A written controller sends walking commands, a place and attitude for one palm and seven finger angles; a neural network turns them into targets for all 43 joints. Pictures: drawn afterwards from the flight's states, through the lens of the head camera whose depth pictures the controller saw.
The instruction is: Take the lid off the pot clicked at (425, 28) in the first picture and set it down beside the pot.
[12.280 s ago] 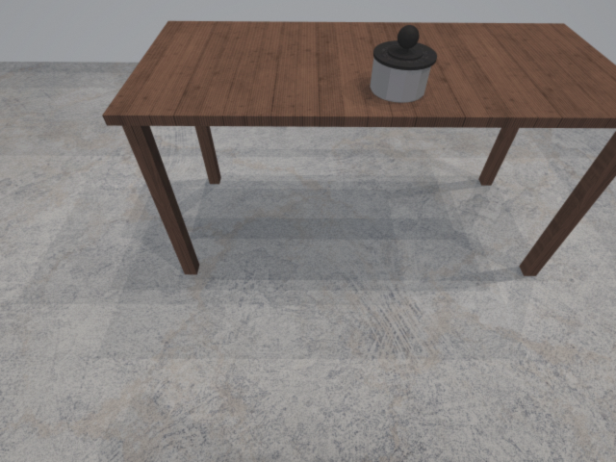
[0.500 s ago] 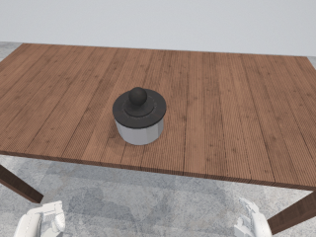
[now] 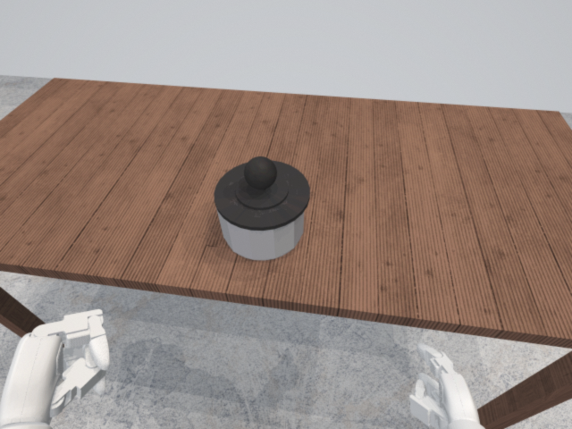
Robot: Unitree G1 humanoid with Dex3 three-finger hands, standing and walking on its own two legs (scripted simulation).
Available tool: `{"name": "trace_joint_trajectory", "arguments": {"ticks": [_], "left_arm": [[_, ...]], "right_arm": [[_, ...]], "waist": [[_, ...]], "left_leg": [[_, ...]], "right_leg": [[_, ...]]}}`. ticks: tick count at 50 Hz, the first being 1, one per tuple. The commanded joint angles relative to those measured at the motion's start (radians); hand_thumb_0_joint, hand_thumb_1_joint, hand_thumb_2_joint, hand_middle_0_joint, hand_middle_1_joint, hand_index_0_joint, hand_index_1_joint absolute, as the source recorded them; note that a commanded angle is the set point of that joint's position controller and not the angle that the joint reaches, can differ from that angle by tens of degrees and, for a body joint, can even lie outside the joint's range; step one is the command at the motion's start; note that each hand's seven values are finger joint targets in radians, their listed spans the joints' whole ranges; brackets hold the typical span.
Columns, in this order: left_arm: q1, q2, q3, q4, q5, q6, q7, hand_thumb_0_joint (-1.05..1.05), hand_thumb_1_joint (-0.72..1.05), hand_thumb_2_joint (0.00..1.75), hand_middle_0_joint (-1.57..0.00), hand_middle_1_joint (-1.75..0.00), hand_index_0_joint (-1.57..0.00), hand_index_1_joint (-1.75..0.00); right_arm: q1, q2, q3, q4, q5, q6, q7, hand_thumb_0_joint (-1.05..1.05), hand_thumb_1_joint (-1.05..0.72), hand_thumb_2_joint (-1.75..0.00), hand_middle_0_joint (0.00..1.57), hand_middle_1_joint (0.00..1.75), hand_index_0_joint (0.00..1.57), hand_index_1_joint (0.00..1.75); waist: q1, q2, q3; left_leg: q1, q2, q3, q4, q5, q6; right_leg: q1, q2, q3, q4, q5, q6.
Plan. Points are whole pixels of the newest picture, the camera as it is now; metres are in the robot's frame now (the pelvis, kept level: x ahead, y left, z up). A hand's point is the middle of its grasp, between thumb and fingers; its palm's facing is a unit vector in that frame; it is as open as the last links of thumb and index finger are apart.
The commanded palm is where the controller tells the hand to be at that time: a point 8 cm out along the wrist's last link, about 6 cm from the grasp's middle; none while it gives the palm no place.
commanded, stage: raise the hand higher, near the body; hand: left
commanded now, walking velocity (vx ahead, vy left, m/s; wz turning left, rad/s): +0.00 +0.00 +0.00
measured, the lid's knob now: (260, 173) +0.47 +0.11 +0.10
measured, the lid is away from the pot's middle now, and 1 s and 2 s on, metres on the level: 0.00 0.00 0.00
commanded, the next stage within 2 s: reach forward and open the fingers in 0.02 s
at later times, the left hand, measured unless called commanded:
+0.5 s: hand (70, 353) +0.16 +0.26 +0.10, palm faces -0.26 -0.06 -0.96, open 3.3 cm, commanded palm +0.16 +0.26 +0.17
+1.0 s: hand (67, 290) +0.21 +0.27 +0.14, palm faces -0.15 -0.03 -0.99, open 9.3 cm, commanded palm +0.19 +0.26 +0.22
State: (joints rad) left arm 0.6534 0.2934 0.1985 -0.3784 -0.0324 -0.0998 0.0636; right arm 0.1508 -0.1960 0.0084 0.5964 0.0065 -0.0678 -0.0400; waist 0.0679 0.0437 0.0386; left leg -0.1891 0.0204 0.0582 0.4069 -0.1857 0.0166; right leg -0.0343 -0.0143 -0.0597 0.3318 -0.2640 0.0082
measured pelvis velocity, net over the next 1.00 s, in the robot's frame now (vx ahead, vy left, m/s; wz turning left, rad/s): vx -0.06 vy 0.02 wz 0.03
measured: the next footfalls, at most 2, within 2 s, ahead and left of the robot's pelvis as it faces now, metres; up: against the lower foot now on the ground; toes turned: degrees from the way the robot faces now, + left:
none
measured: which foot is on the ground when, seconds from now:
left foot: down 0.00-1.00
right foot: down 0.00-1.00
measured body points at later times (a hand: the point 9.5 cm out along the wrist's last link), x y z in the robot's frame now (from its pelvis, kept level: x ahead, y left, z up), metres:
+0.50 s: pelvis -0.03 +0.00 -0.01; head -0.02 -0.05 +0.44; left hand +0.17 +0.26 +0.15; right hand +0.18 -0.22 -0.11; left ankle +0.02 +0.11 -0.74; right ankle -0.05 -0.12 -0.74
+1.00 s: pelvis -0.06 +0.02 +0.00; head -0.04 -0.02 +0.44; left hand +0.21 +0.27 +0.20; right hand +0.17 -0.20 -0.10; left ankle +0.02 +0.11 -0.74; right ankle -0.05 -0.12 -0.74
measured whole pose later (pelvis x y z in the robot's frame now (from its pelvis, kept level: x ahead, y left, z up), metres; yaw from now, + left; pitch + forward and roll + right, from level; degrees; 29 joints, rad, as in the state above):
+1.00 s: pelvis -0.06 +0.02 +0.00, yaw +2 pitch -3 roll -1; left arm -0.04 0.73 0.08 -0.25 0.69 -0.02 -0.37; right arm 0.09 -0.29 0.01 0.57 0.05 0.08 0.02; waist 0.08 0.12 0.08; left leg -0.28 0.00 0.04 0.42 -0.10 0.04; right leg -0.14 -0.03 -0.08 0.40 -0.22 0.02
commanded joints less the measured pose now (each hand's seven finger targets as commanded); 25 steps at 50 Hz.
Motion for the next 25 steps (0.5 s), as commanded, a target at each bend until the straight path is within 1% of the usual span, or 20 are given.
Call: {"name": "trace_joint_trajectory", "arguments": {"ticks": [1,2,6,7,8,9,10,11,12,13,16,17,18,19,20,21,22,23,24,25], "left_arm": [[-0.046,0.181,0.139,-0.242,-0.001,-0.080,0.027,0.00,0.90,0.90,-1.30,-1.50,-1.30,-1.50],[-0.053,0.138,0.100,-0.263,-0.009,-0.084,0.027,0.00,0.90,0.90,-1.30,-1.50,-1.30,-1.50],[-0.046,0.183,0.160,-0.246,-0.005,-0.095,0.033,0.00,0.90,0.90,-1.30,-1.50,-1.30,-1.50],[-0.123,0.404,0.075,-0.324,0.393,-0.028,0.048,0.00,0.88,0.90,-1.28,-1.48,-1.28,-1.48],[-0.119,0.317,0.069,-0.378,0.398,0.008,0.055,0.00,0.85,0.90,-1.26,-1.46,-1.26,-1.46],[-0.052,0.354,0.067,-0.320,0.497,0.043,0.058,0.00,0.82,0.91,-1.24,-1.43,-1.24,-1.43],[0.017,0.407,0.104,-0.290,0.564,0.078,0.052,0.00,0.79,0.92,-1.23,-1.38,-1.23,-1.38],[0.012,0.439,0.116,-0.291,0.617,0.109,0.036,0.00,0.76,0.93,-1.23,-1.32,-1.23,-1.32],[-0.057,0.443,0.085,-0.311,0.659,0.123,0.019,0.00,0.72,0.95,-1.22,-1.29,-1.22,-1.29],[-0.109,0.512,0.112,-0.305,0.706,0.128,0.002,0.00,0.69,0.97,-1.21,-1.25,-1.21,-1.25],[-0.180,0.598,0.130,-0.253,0.768,0.148,-0.077,0.00,0.59,1.03,-1.17,-1.15,-1.17,-1.15],[-0.230,0.556,0.070,-0.209,0.758,0.149,-0.111,0.00,0.55,1.05,-1.16,-1.11,-1.16,-1.11],[-0.274,0.605,0.091,-0.180,0.757,0.143,-0.150,0.00,0.52,1.06,-1.15,-1.07,-1.15,-1.07],[-0.299,0.571,0.046,-0.153,0.731,0.145,-0.185,0.00,0.49,1.08,-1.14,-1.04,-1.14,-1.04],[-0.357,0.646,0.090,-0.172,0.729,0.130,-0.222,0.00,0.46,1.10,-1.13,-1.00,-1.13,-1.00],[-0.374,0.661,0.104,-0.195,0.720,0.123,-0.251,0.00,0.42,1.11,-1.11,-0.97,-1.11,-0.97],[-0.418,0.631,0.069,-0.197,0.691,0.102,-0.271,0.00,0.39,1.12,-1.10,-0.93,-1.10,-0.93],[-0.446,0.683,0.117,-0.167,0.688,0.078,-0.293,0.00,0.36,1.13,-1.09,-0.90,-1.09,-0.90],[-0.456,0.635,0.074,-0.141,0.674,0.070,-0.306,0.00,0.33,1.14,-1.07,-0.86,-1.07,-0.86],[-0.509,0.702,0.134,-0.121,0.687,0.049,-0.318,0.00,0.30,1.15,-1.06,-0.83,-1.06,-0.83]], "right_arm": [[-0.127,-0.121,-0.044,-0.153,0.003,-0.065,-0.013,0.00,-0.90,-0.90,0.20,0.30,0.20,0.30],[-0.121,-0.108,-0.041,-0.163,0.009,-0.069,-0.014,0.00,-0.90,-0.90,0.20,0.30,0.20,0.30],[-0.125,-0.120,-0.045,-0.143,0.004,-0.077,-0.011,0.00,-0.90,-0.90,0.20,0.30,0.20,0.30],[-0.081,-0.194,-0.031,-0.162,-0.014,-0.027,0.004,0.00,-0.90,-0.90,0.20,0.30,0.20,0.30],[-0.085,-0.157,-0.040,-0.211,-0.011,0.000,0.018,0.00,-0.90,-0.90,0.20,0.30,0.20,0.30],[-0.084,-0.165,-0.047,-0.204,-0.006,0.027,0.028,0.00,-0.90,-0.90,0.20,0.30,0.20,0.30],[-0.091,-0.173,-0.054,-0.214,-0.003,0.065,0.037,0.00,-0.90,-0.90,0.20,0.30,0.20,0.30],[-0.119,-0.176,-0.050,-0.230,0.008,0.098,0.045,0.00,-0.90,-0.90,0.20,0.30,0.20,0.30],[-0.127,-0.178,-0.046,-0.246,0.014,0.123,0.051,0.00,-0.90,-0.90,0.20,0.30,0.20,0.30],[-0.125,-0.193,-0.046,-0.252,0.011,0.139,0.050,0.00,-0.90,-0.90,0.20,0.30,0.20,0.30],[-0.164,-0.193,-0.042,-0.258,0.031,0.154,0.044,0.00,-0.90,-0.90,0.20,0.30,0.20,0.30],[-0.153,-0.182,-0.045,-0.243,0.046,0.156,0.042,0.00,-0.90,-0.90,0.20,0.30,0.20,0.30],[-0.139,-0.199,-0.045,-0.229,0.037,0.159,0.037,0.00,-0.90,-0.90,0.20,0.30,0.20,0.30],[-0.154,-0.190,-0.050,-0.235,0.052,0.153,0.032,0.00,-0.90,-0.90,0.20,0.30,0.20,0.30],[-0.141,-0.209,-0.046,-0.225,0.041,0.148,0.025,0.00,-0.90,-0.90,0.20,0.30,0.20,0.30],[-0.180,-0.200,-0.040,-0.251,0.045,0.125,0.022,0.00,-0.90,-0.90,0.20,0.30,0.20,0.30],[-0.157,-0.189,-0.038,-0.247,0.055,0.118,0.015,0.00,-0.90,-0.90,0.20,0.30,0.20,0.30],[-0.140,-0.200,-0.030,-0.230,0.037,0.118,0.006,0.00,-0.90,-0.90,0.20,0.30,0.20,0.30],[-0.150,-0.185,-0.034,-0.235,0.049,0.113,0.003,0.00,-0.90,-0.90,0.20,0.30,0.20,0.30],[-0.136,-0.198,-0.030,-0.213,0.035,0.116,0.000,0.00,-0.90,-0.90,0.20,0.30,0.20,0.30]], "waist": [[0.000,-0.007,-0.079],[-0.010,0.008,-0.073],[0.002,-0.002,-0.085],[-0.012,0.081,-0.119],[0.001,0.129,-0.137],[0.021,0.125,-0.146],[0.035,0.125,-0.161],[0.037,0.103,-0.147],[0.016,0.053,-0.152],[0.017,0.044,-0.179],[0.016,0.049,-0.190],[-0.011,0.004,-0.165],[-0.006,-0.010,-0.172],[-0.023,-0.026,-0.139],[-0.011,-0.027,-0.184],[-0.003,-0.013,-0.201],[-0.023,-0.031,-0.196],[-0.008,-0.030,-0.199],[-0.019,-0.032,-0.155],[-0.003,-0.037,-0.165]], "left_leg": [[0.186,0.001,-0.033,-0.026,0.174,0.019],[0.175,0.005,-0.037,-0.027,0.160,0.018],[0.181,0.005,-0.039,-0.032,0.149,0.014],[0.061,-0.012,-0.024,0.018,0.221,0.026],[0.032,-0.009,-0.021,0.028,0.262,0.025],[0.029,0.001,-0.027,0.041,0.242,0.022],[0.011,0.003,-0.023,0.054,0.226,0.020],[-0.019,-0.004,-0.023,0.069,0.205,0.018],[-0.029,-0.003,-0.028,0.078,0.171,0.019],[-0.025,-0.006,-0.037,0.086,0.150,0.024],[-0.019,-0.020,-0.057,0.098,0.117,0.036],[-0.021,-0.019,-0.063,0.092,0.094,0.038],[-0.012,-0.029,-0.072,0.080,0.091,0.041],[-0.016,-0.031,-0.073,0.075,0.074,0.044],[0.016,-0.040,-0.080,0.069,0.098,0.047],[0.037,-0.048,-0.074,0.080,0.126,0.054],[0.045,-0.045,-0.073,0.081,0.127,0.054],[0.069,-0.058,-0.073,0.068,0.142,0.054],[0.065,-0.048,-0.071,0.063,0.125,0.054],[0.083,-0.057,-0.072,0.049,0.131,0.052]], "right_leg": [[-0.166,0.029,0.001,-0.081,0.170,-0.010],[-0.152,0.020,0.001,-0.067,0.157,-0.012],[-0.160,0.030,-0.002,-0.076,0.145,-0.013],[-0.214,0.036,0.004,0.053,0.173,-0.008],[-0.225,0.034,-0.025,0.081,0.161,-0.020],[-0.234,0.042,-0.017,0.097,0.119,-0.026],[-0.237,0.048,-0.011,0.103,0.101,-0.032],[-0.235,0.059,0.002,0.101,0.114,-0.038],[-0.254,0.052,0.000,0.110,0.088,-0.032],[-0.264,0.050,0.004,0.109,0.068,-0.028],[-0.270,0.042,0.020,0.083,0.072,-0.021],[-0.274,0.033,0.016,0.083,0.061,-0.012],[-0.284,0.035,0.016,0.066,0.060,-0.004],[-0.277,0.029,0.017,0.061,0.062,0.001],[-0.273,0.028,0.019,0.048,0.087,0.007],[-0.254,0.030,0.025,0.044,0.142,0.004],[-0.238,0.019,0.016,0.053,0.149,0.012],[-0.258,0.025,0.007,0.028,0.149,0.015],[-0.250,0.022,0.007,0.028,0.137,0.015],[-0.267,0.025,0.002,0.004,0.123,0.015]]}}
